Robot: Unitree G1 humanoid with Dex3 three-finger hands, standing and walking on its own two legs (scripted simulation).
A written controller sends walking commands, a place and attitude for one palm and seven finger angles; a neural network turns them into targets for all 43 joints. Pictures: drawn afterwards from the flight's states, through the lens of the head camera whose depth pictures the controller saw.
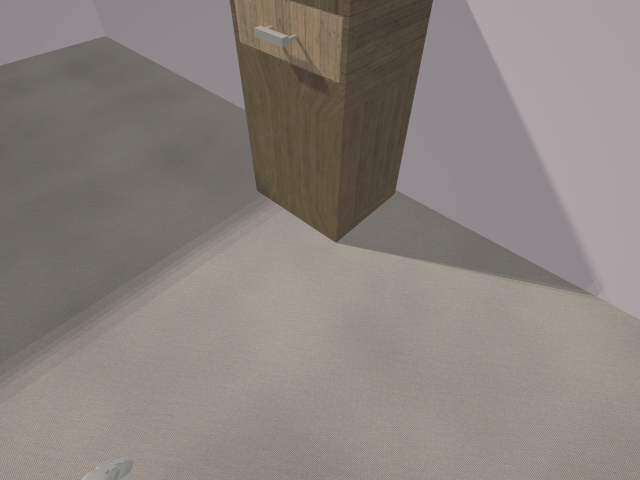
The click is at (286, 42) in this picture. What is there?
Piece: drawer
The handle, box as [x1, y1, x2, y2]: [254, 26, 296, 47]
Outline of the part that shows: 254,28 256,37 282,47 287,45 290,40 296,38 296,35 294,34 288,37 284,34 276,32 272,29 272,26 258,26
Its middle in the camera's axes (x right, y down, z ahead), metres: -0.14 -0.64 +1.20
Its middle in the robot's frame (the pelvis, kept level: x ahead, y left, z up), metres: +1.33 +0.20 +0.03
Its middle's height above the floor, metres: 0.80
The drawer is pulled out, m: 0.00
